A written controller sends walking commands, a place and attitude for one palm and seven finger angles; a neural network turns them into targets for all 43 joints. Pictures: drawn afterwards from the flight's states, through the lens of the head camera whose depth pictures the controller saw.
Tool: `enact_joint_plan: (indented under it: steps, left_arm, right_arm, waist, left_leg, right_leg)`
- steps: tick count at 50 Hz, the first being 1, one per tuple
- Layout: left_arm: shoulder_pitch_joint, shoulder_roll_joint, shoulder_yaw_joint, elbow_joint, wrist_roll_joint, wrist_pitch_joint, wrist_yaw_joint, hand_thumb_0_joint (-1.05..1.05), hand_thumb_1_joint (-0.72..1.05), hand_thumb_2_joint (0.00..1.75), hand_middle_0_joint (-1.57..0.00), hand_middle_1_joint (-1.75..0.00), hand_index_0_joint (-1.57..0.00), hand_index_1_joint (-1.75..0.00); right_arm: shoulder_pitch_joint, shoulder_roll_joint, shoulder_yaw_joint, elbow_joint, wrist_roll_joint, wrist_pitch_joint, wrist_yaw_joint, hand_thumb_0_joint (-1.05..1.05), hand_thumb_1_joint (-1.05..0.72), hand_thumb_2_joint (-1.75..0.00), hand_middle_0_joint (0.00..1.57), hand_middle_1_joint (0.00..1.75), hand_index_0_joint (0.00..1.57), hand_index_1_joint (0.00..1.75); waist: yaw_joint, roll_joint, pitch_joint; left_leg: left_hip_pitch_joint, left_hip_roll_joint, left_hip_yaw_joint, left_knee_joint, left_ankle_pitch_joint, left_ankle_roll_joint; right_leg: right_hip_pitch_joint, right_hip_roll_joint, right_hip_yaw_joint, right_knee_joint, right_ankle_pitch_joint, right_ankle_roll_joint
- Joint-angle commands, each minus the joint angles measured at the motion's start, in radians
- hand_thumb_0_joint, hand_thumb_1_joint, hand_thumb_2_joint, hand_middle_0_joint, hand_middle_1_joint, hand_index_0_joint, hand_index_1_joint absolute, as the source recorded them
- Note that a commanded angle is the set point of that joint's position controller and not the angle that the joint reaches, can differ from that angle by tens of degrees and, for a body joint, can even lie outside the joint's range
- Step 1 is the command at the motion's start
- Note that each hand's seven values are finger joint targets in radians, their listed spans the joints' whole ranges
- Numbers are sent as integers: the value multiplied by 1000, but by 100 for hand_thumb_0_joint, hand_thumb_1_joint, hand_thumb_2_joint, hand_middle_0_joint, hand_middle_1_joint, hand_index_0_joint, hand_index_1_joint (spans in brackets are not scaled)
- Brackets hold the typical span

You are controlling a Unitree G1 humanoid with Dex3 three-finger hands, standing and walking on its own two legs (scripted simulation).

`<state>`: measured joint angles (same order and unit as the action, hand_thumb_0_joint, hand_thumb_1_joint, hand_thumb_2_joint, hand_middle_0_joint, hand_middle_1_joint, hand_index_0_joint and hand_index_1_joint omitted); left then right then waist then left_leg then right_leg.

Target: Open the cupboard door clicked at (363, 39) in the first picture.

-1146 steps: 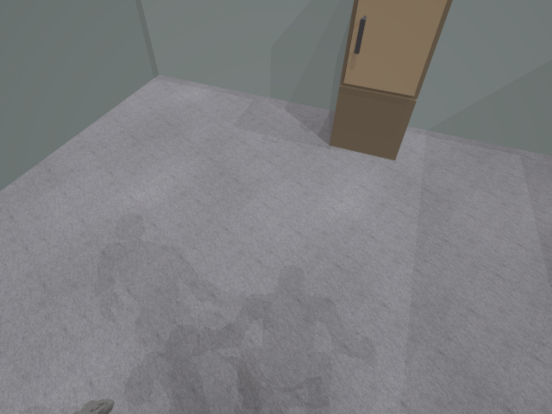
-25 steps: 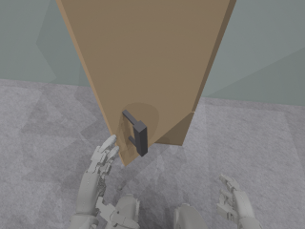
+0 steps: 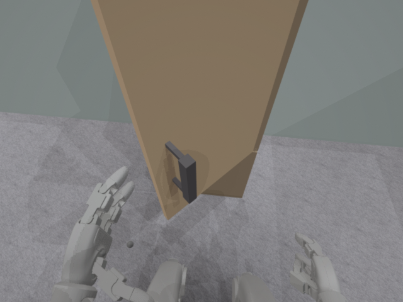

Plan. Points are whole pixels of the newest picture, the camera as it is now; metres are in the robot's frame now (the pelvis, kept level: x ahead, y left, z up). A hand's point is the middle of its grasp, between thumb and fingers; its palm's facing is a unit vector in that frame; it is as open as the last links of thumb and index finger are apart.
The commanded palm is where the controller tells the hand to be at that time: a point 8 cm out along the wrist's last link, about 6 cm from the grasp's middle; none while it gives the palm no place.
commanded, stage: draw the hand back to the body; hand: left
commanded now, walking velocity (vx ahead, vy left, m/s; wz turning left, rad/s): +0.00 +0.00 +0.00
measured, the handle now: (181, 174) +0.35 +0.07 +0.05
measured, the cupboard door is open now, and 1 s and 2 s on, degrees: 48 48 48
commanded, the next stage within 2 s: step back with the hand held close in 1.40 s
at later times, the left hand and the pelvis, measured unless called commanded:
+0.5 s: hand (58, 227) +0.20 +0.20 +0.17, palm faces +0.12 -0.95 -0.28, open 15.1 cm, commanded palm +0.17 +0.25 +0.20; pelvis +0.03 +0.02 +0.09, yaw +0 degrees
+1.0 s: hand out of the picture +0.24 +0.28 +0.29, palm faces +0.44 -0.80 -0.41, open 9.3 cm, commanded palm +0.19 +0.32 +0.31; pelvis +0.05 +0.02 +0.13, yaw +0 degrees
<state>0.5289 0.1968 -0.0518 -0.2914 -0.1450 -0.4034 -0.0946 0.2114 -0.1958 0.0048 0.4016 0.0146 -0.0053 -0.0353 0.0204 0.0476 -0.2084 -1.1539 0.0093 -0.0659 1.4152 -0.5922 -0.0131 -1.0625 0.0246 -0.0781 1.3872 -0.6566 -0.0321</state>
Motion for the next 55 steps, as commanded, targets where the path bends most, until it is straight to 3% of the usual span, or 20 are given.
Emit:
enact_joint_plan:
  steps: [1,4,7,10,14,16,17,18,19,20,24,28,34,41,51,55]
  left_arm:
    - [132,53,35,-209,-25,71,-30,0,-50,30,-15,-30,-15,-30]
    - [95,58,65,-175,-44,119,-28,0,-50,30,-15,-30,-15,-30]
    - [67,107,130,-209,-63,83,-18,0,-50,30,-15,-30,-15,-30]
    - [85,135,167,-281,-81,17,-23,0,-50,30,-15,-30,-15,-30]
    - [96,136,151,-324,-108,-6,-61,0,-40,34,-15,-30,-15,-30]
    - [118,145,156,-308,-109,21,-77,0,-32,37,-16,-30,-16,-30]
    - [192,269,189,-350,32,136,55,0,-29,39,-16,-30,-16,-30]
    - [201,195,148,-381,49,200,113,0,-26,40,-16,-30,-16,-30]
    - [205,184,161,-372,55,235,142,0,-22,42,-16,-30,-16,-30]
    - [231,149,131,-361,69,268,161,0,-18,43,-16,-30,-16,-30]
    - [166,238,215,-385,95,330,225,0,-5,50,-17,-30,-17,-30]
    - [102,253,240,-416,101,355,253,0,9,55,-17,-30,-17,-30]
    - [32,278,295,-413,103,364,270,0,31,64,-18,-30,-18,-30]
    - [2,319,410,-401,89,346,264,0,55,75,-19,-30,-19,-30]
    - [-147,383,549,-387,68,307,259,0,90,90,-20,-30,-20,-30]
    - [-70,282,468,-277,59,316,234,0,90,90,-20,-30,-20,-30]
  right_arm:
    - [-26,-119,-48,-211,22,-28,-20,0,-90,-90,20,30,20,30]
    - [-31,-123,-37,-213,24,-28,-37,0,-90,-90,20,30,20,30]
    - [-15,-122,-30,-210,18,-43,-47,0,-90,-90,20,30,20,30]
    - [-9,-118,-30,-210,19,-62,-47,0,-90,-90,20,30,20,30]
    - [0,-125,-28,-201,30,-82,-41,0,-90,-90,20,30,20,30]
    - [4,-128,-28,-194,35,-88,-39,0,-90,-90,20,30,20,30]
    - [10,-121,-34,-222,28,-54,-73,0,-90,-90,20,30,20,30]
    - [16,-106,-24,-238,25,-42,-86,0,-90,-90,20,30,20,30]
    - [12,-107,-27,-228,26,-37,-89,0,-90,-90,20,30,20,30]
    - [13,-104,-21,-220,25,-26,-91,0,-90,-90,20,30,20,30]
    - [9,-110,-8,-208,18,-14,-101,0,-90,-90,20,30,20,30]
    - [9,-112,6,-192,18,-34,-110,0,-90,-90,20,30,20,30]
    - [-14,-124,16,-135,16,-82,-104,0,-90,-90,20,30,20,30]
    - [-43,-123,14,-77,12,-116,-86,0,-90,-90,20,30,20,30]
    - [-87,-129,1,-11,8,-143,-75,0,-90,-90,20,30,20,30]
    - [-98,-135,-10,7,6,-136,-60,0,-90,-90,20,30,20,30]
  waist:
    - [-33,-74,-171]
    - [-48,-115,-72]
    - [-41,-105,-48]
    - [-16,-2,-85]
    - [-27,83,-79]
    - [-34,74,-62]
    - [49,89,-112]
    - [4,67,-57]
    - [6,23,-40]
    - [-1,55,10]
    - [0,-29,23]
    - [2,-1,30]
    - [14,39,64]
    - [31,-1,83]
    - [39,49,119]
    - [32,-18,167]
  left_leg:
    - [298,-26,30,-318,176,46]
    - [300,-27,21,-357,129,47]
    - [326,-27,23,-377,139,44]
    - [407,-27,25,-413,201,40]
    - [494,-21,15,-468,234,37]
    - [522,-17,10,-492,250,36]
    - [562,1,24,-572,262,31]
    - [576,1,27,-580,261,33]
    - [568,5,13,-591,259,31]
    - [580,5,23,-598,277,33]
    - [635,9,22,-642,324,39]
    - [718,14,23,-691,356,39]
    - [802,18,6,-766,405,33]
    - [880,25,17,-835,541,22]
    - [962,17,47,-914,557,23]
    - [980,21,56,-941,550,28]
  right_leg:
    - [245,11,51,-389,228,16]
    - [253,11,42,-447,156,20]
    - [276,8,42,-469,155,18]
    - [314,15,30,-460,231,7]
    - [342,19,14,-484,270,5]
    - [355,20,7,-501,291,9]
    - [406,-11,68,-558,297,-7]
    - [402,-13,56,-577,303,-1]
    - [412,-11,47,-589,299,0]
    - [419,-12,41,-596,312,3]
    - [507,-13,32,-654,358,6]
    - [555,-20,33,-696,385,9]
    - [633,-26,35,-755,416,6]
    - [740,-27,31,-813,520,10]
    - [829,-26,42,-908,573,11]
    - [839,-26,39,-940,577,18]
